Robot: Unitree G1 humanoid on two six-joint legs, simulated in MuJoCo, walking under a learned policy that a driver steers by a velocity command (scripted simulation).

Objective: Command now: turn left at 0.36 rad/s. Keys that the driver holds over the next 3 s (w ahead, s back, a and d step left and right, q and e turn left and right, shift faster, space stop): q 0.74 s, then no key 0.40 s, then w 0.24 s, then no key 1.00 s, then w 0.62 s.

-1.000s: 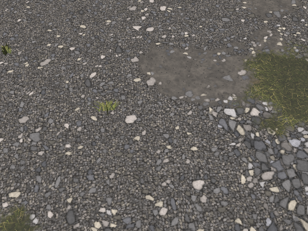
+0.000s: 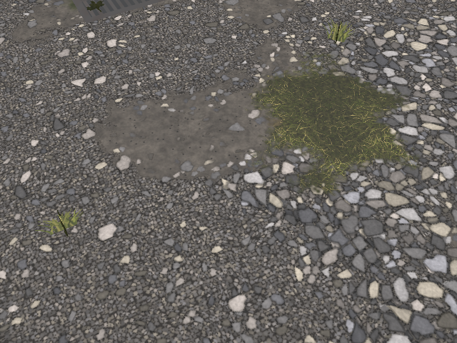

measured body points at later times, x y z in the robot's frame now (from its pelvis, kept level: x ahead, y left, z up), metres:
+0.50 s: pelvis -0.02 +0.04 +0.00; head +0.01 +0.08 +0.45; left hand +0.01 +0.34 -0.13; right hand +0.17 -0.21 -0.09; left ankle -0.03 +0.11 -0.74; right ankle +0.00 -0.10 -0.66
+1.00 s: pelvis +0.00 +0.01 +0.01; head +0.04 +0.00 +0.45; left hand -0.03 +0.30 -0.09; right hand +0.24 -0.18 -0.12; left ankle -0.08 +0.10 -0.69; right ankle +0.05 -0.07 -0.74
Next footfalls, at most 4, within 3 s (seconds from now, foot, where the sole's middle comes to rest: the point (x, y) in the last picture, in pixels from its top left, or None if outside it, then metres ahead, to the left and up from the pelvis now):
0.34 left None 0.01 0.12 -0.77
0.88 right None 0.08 -0.05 -0.77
1.20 left None -0.06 0.11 -0.77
1.50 right None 0.18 -0.01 -0.77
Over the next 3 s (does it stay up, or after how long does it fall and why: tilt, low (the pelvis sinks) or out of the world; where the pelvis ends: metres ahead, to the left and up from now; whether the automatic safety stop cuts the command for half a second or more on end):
stays up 0.27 0.23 0.01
